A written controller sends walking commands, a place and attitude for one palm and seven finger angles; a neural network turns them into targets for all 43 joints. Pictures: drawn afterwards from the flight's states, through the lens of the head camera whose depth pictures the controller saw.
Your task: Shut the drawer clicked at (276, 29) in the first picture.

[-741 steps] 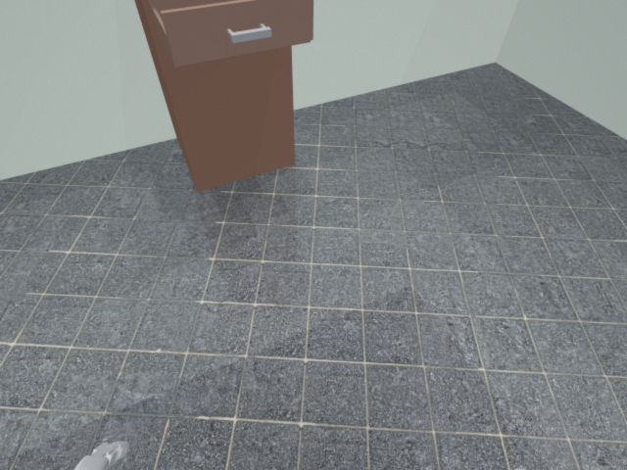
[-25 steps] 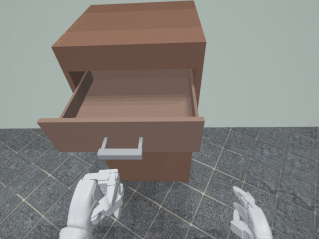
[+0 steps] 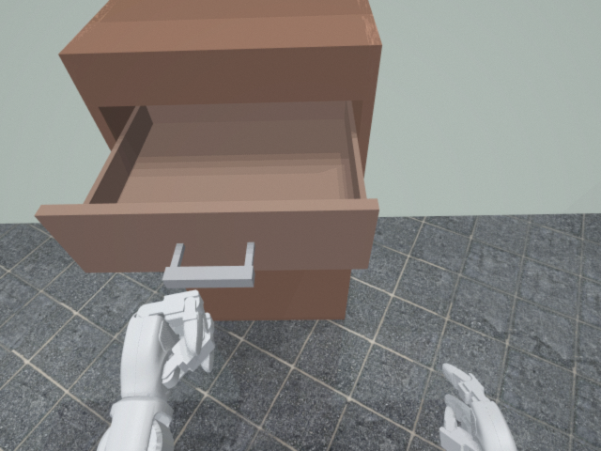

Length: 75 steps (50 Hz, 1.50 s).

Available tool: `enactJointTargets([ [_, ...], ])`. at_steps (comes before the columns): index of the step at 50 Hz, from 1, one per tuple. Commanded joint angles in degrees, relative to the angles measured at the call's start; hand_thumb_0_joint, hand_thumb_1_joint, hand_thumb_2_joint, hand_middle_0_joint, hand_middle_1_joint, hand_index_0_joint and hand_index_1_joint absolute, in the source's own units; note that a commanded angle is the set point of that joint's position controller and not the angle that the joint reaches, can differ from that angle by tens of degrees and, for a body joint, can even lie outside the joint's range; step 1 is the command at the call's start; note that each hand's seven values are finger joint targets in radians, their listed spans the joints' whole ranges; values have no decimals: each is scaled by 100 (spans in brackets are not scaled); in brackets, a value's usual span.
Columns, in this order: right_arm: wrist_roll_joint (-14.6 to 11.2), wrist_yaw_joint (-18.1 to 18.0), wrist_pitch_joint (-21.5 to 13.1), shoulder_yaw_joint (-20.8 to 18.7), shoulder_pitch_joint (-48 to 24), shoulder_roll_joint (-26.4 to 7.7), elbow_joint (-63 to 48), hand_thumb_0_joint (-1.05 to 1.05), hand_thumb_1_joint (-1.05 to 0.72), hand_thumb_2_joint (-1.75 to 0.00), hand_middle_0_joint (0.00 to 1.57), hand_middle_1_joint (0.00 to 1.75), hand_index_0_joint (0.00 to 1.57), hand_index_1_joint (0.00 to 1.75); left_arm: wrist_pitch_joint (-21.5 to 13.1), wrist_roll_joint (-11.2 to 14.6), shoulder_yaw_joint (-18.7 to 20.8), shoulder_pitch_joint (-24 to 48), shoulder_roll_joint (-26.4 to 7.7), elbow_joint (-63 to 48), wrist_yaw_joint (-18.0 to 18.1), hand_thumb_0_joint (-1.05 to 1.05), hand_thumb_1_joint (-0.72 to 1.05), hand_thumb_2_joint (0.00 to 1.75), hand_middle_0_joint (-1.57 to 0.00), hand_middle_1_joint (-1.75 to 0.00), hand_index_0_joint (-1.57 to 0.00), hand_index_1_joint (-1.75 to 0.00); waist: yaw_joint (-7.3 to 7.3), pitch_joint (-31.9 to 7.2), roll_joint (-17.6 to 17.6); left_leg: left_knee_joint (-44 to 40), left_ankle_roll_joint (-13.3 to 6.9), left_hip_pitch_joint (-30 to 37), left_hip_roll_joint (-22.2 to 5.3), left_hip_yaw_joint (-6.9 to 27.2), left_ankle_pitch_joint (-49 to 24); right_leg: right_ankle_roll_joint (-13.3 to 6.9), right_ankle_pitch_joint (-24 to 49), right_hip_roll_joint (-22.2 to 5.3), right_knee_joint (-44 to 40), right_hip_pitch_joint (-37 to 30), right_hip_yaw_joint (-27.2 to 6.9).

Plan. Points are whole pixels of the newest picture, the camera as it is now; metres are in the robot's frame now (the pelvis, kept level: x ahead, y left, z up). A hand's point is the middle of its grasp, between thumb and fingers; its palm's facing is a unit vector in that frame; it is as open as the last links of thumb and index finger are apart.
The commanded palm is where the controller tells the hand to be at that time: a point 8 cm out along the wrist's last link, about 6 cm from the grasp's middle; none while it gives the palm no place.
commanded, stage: bring the fist close to the handle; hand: left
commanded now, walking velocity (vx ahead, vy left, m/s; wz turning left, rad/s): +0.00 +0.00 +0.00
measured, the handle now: (212, 263) +0.35 +0.14 +0.06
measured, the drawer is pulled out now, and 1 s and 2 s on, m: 0.25 0.25 0.14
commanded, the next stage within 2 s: push the drawer shut in 0.72 s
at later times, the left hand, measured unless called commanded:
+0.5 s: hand (251, 337) +0.25 +0.08 +0.05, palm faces -0.06 -1.00 -0.01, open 3.3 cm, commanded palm +0.23 +0.15 +0.05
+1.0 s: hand (241, 317) +0.27 +0.09 +0.06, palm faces +0.04 -1.00 -0.02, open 3.3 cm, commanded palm +0.26 +0.14 +0.05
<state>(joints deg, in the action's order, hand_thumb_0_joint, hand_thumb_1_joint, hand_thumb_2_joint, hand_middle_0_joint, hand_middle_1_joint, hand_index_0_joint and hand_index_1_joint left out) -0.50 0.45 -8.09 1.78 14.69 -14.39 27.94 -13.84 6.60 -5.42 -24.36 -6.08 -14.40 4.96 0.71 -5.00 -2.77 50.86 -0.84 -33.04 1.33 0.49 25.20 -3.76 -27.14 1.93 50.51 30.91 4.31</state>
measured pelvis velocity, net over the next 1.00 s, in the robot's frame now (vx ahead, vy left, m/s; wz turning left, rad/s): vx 0.00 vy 0.01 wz -0.01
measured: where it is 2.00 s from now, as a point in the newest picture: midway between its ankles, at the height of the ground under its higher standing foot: outside the picture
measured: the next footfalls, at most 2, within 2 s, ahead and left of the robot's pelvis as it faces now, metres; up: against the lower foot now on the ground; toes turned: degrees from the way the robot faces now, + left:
none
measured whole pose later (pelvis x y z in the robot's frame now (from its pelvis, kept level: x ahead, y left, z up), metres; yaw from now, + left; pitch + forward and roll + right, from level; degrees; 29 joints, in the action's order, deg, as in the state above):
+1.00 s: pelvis +0.00 +0.01 -0.01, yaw -1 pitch +11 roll +0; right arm 0.1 0.7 -1.6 1.6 13.1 -13.5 27.3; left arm -16.5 3.0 -8.7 -10.5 -4.5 -0.2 10.9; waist 1.6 -6.3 -2.3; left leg 55.8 -1.4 -40.1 1.3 -0.6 26.8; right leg -3.4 -28.6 1.7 55.8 38.3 3.5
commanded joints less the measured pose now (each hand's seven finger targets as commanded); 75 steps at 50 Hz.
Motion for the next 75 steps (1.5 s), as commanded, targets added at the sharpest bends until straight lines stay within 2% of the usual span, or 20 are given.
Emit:
enactJointTargets([
  [1,-11,17,-336,-238,-372,-575,-916,0,-90,-90,20,30,20,30,-454,-100,-389,509,159,-693,-193,0,90,90,-140,-160,-140,-160,199,-818,590,-357,-106,277,-51,123,-1144,371,1782,-246,-817,-118,-473],
  [4,-33,-21,-165,-235,-400,-634,-950,0,-90,-90,20,30,20,30,-200,-230,-115,593,-182,-157,-243,0,90,90,-140,-160,-140,-160,137,-661,858,-365,-120,26,-23,116,-945,382,1439,-287,-932,-121,-625],
  [9,28,-52,-25,-243,-436,-525,-1007,0,-90,-90,20,30,20,30,-400,-172,351,1324,-355,-587,136,0,90,90,-140,-160,-140,-160,-15,-1276,623,-327,-97,122,-19,41,-1297,315,1931,-244,-618,-372,-511],
  [11,51,-10,-55,-249,-442,-430,-996,0,-90,-90,20,30,20,30,-655,-110,184,1320,-50,-802,306,0,90,90,-140,-160,-140,-160,-38,-1570,284,-246,-74,299,-34,13,-1592,278,2259,-209,-424,-359,-427],
  [14,77,51,-72,-256,-393,-466,-835,0,-90,-90,20,30,20,30,-947,-172,-35,1454,101,-473,389,0,90,90,-140,-160,-140,-160,125,-1419,400,-81,-63,139,-94,92,-1663,259,2206,-164,-255,4,-354],
  [16,79,100,-67,-273,-360,-484,-781,0,-90,-90,20,30,20,30,-995,-307,-520,1602,410,-61,272,0,90,90,-140,-160,-140,-160,279,-1190,383,35,-62,-8,-118,150,-1470,266,1963,-162,-163,412,-328],
  [18,61,118,-14,-310,-330,-537,-878,0,-90,-90,20,30,20,30,-885,-384,-664,1303,415,60,113,0,90,90,-140,-160,-140,-160,216,-1304,314,0,-81,31,-118,159,-1411,251,1854,-162,-184,389,-328],
  [22,-6,79,199,-320,-272,-557,-1138,0,-90,-90,20,30,20,30,-469,-462,-590,1130,209,-208,53,0,90,90,-140,-160,-140,-160,95,-1618,476,-141,-106,169,-94,114,-1558,254,2054,-186,-275,-5,-347],
  [24,15,11,275,-295,-298,-562,-1117,0,-90,-90,20,30,20,30,-413,-420,-155,1315,-131,-276,249,0,90,90,-140,-160,-140,-160,57,-1504,711,-179,-107,78,-93,116,-1440,260,1977,-162,-334,-72,-367],
  [29,47,-15,294,-224,-439,-444,-1042,0,-90,-90,20,30,20,30,-718,-314,16,1618,-6,-430,682,0,90,90,-140,-160,-140,-160,50,-1227,611,-185,-80,-3,-97,104,-1307,232,1731,-126,-329,38,-358],
  [35,28,80,259,-257,-368,-488,-1022,0,-90,-90,20,30,20,30,-740,-444,-753,1377,432,-49,276,0,90,90,-140,-160,-140,-160,224,-1256,384,-114,-95,75,-115,132,-1227,249,1687,-159,-350,229,-374],
  [39,-10,16,345,-256,-340,-564,-1076,0,-90,-90,20,30,20,30,-456,-426,-468,1424,81,126,118,0,90,90,-140,-160,-140,-160,195,-1188,621,-179,-117,-19,-90,148,-1027,263,1494,-167,-484,147,-412],
  [44,25,-52,374,-220,-470,-491,-1007,0,-90,-90,20,30,20,30,-578,-343,-23,2312,-151,-212,527,0,90,90,-140,-160,-140,-160,152,-1241,446,-188,-100,31,-75,113,-1033,246,1399,-164,-460,138,-423],
  [47,53,-19,337,-219,-479,-441,-923,0,-90,-90,20,30,20,30,-781,-332,-76,2454,31,-91,688,0,90,90,-140,-160,-140,-160,162,-1460,459,-121,-82,105,-92,116,-1219,243,1607,-152,-338,142,-388],
  [50,64,28,345,-226,-440,-481,-829,0,-90,-90,20,30,20,30,-784,-383,-330,2569,218,326,598,0,90,90,-140,-160,-140,-160,238,-1446,397,-86,-86,65,-90,106,-1284,255,1766,-169,-337,153,-415],
  [57,-7,-41,443,-251,-366,-572,-733,0,-90,-90,20,30,20,30,-486,-330,-215,3340,0,774,276,0,90,90,-140,-160,-140,-160,313,-1514,548,-153,-118,95,-69,87,-1152,311,1758,-220,-561,15,-526],
  [60,-16,-85,458,-247,-377,-571,-595,0,-90,-90,20,30,20,30,-497,-246,-34,3698,-69,1035,295,0,90,90,-140,-160,-140,-160,352,-1430,711,-179,-119,69,-82,102,-1107,323,1679,-216,-614,38,-524],
  [66,-5,-59,425,-260,-388,-555,-461,0,-90,-90,20,30,20,30,-635,-207,-23,4239,27,1320,404,0,90,90,-140,-160,-140,-160,330,-1570,427,-223,-93,243,-87,121,-1230,279,1700,-190,-539,116,-433],
  [72,-16,-74,465,-266,-408,-586,-299,0,-90,-90,20,30,20,30,-715,-207,282,4982,-259,1936,443,0,90,90,-140,-160,-140,-160,372,-1558,590,-250,-104,82,-74,85,-916,310,1360,-200,-674,114,-566],
  [75,-19,-57,475,-286,-368,-585,-257,0,-90,-90,20,30,20,30,-766,-214,261,5164,-163,2150,430,0,90,90,-140,-160,-140,-160,338,-1673,349,-294,-90,201,-75,83,-1046,274,1465,-175,-611,125,-499],
])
